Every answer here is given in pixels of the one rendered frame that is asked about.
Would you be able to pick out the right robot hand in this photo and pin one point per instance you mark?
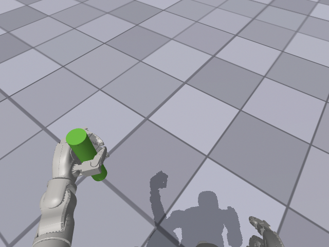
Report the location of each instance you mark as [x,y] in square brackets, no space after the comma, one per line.
[270,238]

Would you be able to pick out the can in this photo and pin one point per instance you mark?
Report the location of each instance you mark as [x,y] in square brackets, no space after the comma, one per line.
[81,145]

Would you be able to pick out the left robot hand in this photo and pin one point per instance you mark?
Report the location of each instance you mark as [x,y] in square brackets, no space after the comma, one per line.
[66,164]

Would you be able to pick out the left robot arm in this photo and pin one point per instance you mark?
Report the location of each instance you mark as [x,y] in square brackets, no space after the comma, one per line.
[57,205]

